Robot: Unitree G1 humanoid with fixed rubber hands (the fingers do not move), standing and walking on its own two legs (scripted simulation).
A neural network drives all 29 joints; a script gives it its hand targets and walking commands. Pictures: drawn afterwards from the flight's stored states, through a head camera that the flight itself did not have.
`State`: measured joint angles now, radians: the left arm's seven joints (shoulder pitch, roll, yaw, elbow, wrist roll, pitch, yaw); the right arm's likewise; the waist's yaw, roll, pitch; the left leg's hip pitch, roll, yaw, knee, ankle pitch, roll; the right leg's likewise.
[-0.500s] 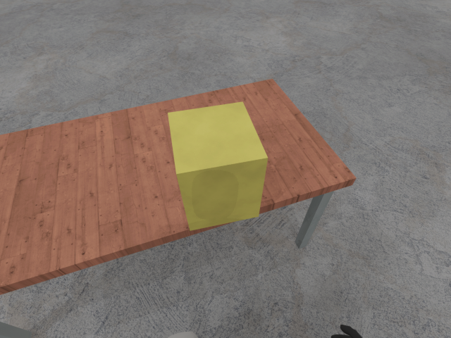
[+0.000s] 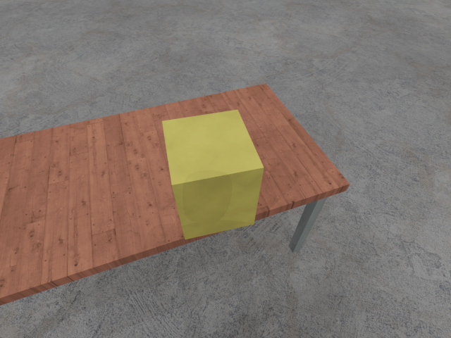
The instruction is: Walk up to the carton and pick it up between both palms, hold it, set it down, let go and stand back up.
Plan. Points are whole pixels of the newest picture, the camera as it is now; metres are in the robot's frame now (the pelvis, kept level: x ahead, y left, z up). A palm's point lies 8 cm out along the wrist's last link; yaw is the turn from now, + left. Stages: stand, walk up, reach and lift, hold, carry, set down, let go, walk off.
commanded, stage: walk up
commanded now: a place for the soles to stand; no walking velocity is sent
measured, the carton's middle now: (210, 175) +0.52 +0.04 -0.09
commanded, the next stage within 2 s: none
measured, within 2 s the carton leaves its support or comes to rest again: neither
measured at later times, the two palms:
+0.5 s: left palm out of the picture +0.02 +0.23 -0.14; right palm out of the picture +0.11 -0.29 -0.14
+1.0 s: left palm out of the picture -0.02 +0.18 -0.14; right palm out of the picture +0.13 -0.30 -0.14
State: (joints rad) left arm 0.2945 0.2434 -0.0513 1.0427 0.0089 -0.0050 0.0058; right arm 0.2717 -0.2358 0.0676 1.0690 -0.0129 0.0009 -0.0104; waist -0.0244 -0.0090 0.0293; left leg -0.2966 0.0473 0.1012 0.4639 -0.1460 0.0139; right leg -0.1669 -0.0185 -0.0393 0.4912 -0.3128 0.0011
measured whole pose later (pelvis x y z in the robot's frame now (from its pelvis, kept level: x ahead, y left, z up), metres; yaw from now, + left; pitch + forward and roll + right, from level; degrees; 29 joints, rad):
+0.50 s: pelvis +0.03 -0.04 -0.01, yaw +8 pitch +0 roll +0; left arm 0.29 0.28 -0.02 0.93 0.02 0.02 0.01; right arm 0.27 -0.26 0.03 0.92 -0.03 0.01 -0.04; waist -0.01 0.00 0.05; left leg -0.41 0.03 -0.05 0.65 -0.23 0.00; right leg -0.17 -0.01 -0.17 0.59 -0.43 -0.05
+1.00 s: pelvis +0.03 -0.07 -0.01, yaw +15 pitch -2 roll +0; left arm 0.32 0.25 -0.04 0.95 0.00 0.03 0.00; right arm 0.24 -0.25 0.06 0.98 -0.02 0.00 -0.04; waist -0.01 0.02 0.07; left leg -0.33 0.04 -0.02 0.55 -0.18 0.00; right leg -0.11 0.00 -0.18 0.50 -0.37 -0.05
